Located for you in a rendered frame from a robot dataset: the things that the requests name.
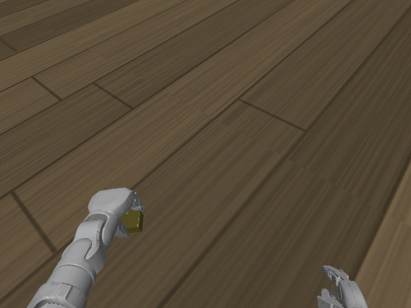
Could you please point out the small box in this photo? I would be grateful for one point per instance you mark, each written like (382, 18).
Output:
(133, 220)

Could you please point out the left robot arm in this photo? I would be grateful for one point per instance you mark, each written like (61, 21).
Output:
(72, 279)

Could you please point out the left robot hand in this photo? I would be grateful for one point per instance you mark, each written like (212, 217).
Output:
(117, 202)

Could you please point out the right robot hand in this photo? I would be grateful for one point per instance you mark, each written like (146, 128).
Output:
(349, 292)

